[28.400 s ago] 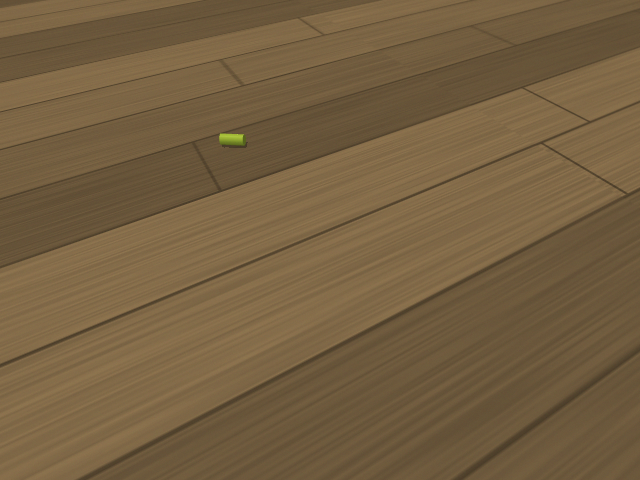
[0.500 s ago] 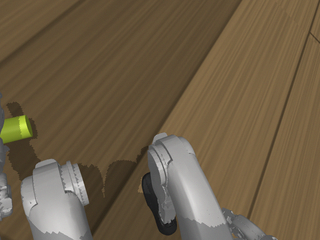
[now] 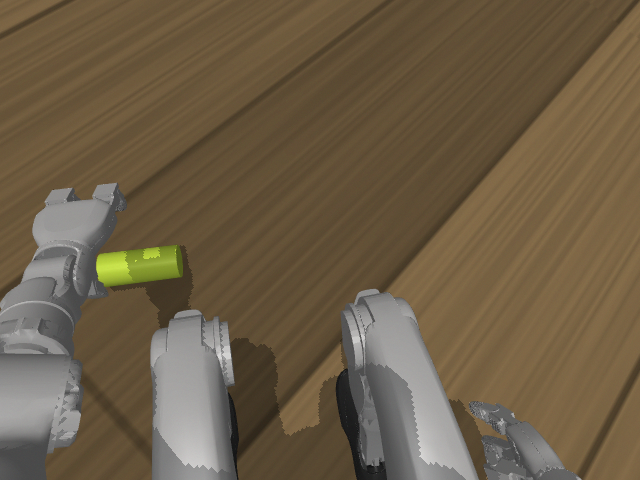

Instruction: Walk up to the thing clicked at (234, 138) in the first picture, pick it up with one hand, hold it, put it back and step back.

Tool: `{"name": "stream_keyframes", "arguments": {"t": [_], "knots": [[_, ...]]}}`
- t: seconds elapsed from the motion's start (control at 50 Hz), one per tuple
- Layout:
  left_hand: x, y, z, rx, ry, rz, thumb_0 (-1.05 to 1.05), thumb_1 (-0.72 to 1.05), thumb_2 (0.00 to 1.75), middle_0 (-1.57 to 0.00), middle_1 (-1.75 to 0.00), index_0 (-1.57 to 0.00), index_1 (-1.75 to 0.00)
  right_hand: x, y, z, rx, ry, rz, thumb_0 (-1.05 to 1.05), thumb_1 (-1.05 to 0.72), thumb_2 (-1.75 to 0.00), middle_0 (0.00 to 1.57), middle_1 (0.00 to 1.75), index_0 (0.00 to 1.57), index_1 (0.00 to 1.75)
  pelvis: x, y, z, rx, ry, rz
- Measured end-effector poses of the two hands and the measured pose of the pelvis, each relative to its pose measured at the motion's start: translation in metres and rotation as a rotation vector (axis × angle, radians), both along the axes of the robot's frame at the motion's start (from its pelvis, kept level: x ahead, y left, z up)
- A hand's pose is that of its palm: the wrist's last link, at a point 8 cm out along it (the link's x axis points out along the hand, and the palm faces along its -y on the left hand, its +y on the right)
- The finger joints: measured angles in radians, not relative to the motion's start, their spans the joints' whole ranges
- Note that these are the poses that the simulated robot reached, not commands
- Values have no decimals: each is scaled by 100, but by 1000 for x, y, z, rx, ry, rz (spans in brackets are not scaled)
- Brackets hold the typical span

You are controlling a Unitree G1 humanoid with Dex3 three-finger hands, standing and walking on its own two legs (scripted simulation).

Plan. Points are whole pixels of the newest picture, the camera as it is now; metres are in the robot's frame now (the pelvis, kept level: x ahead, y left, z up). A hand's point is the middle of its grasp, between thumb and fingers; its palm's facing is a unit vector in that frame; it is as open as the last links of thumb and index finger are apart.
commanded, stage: withdraw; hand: left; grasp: from above
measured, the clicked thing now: (141, 265) +0.46 +0.27 -0.34
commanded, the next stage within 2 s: home in 0.26 s
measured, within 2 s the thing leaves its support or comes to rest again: neither
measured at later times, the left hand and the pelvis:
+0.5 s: hand (97, 243) +0.44 +0.28 -0.15, palm faces -0.38 -0.05 -0.92, open 13.3 cm; pelvis +0.01 +0.01 -0.01, yaw -1 degrees
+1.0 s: hand (18, 349) +0.29 +0.25 +0.06, palm faces -0.21 -0.70 -0.68, open 7.5 cm; pelvis +0.02 +0.01 +0.17, yaw +4 degrees
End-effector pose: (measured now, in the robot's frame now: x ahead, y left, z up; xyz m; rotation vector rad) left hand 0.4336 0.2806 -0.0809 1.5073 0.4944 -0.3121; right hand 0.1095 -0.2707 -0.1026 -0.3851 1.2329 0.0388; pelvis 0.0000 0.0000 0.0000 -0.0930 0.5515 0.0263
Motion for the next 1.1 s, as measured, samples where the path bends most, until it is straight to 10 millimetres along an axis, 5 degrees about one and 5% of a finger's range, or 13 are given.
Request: {"name": "stream_keyframes", "arguments": {"t": [0.26,0.38,0.52,0.66,0.84,0.98,1.1], "knots": [[2,10,-62,-10,-99,-35,0,-44,96,-12,-97,-14,-97,-58,-9,-18,-131,157,-36,0,-90,-89,20,30,20,30,-1,6,-36,-24,-18,-9],[15,13,-43,39,-162,7,0,-45,95,-12,-96,-13,-96,-67,9,-28,-72,180,-104,0,-91,-89,20,30,20,30,3,10,-35,-23,15,-3],[10,-2,-4,10,-118,44,0,-30,93,-17,-82,-17,-82,-56,28,-16,19,143,-154,0,-90,-89,20,30,20,30,7,12,-4,-20,46,2],[-27,-8,53,-115,-111,144,0,11,85,-20,-53,-20,-55,-21,28,26,49,40,-170,0,-90,-89,20,30,20,30,8,10,45,-7,45,12],[-97,-4,129,-354,-92,347,0,67,87,-21,-34,-21,-35,57,22,109,9,-186,-111,0,-91,-89,20,30,20,30,11,8,113,8,-5,35],[-145,-2,183,-528,-81,521,1,84,89,-21,-31,-21,-31,114,35,176,16,-379,-64,0,-91,-89,20,30,20,30,16,8,162,18,-63,55],[-176,-8,229,-680,-56,669,1,88,90,-21,-30,-21,-31,140,55,231,53,-495,-52,0,-91,-89,20,30,20,30,25,9,204,28,-118,66]]}}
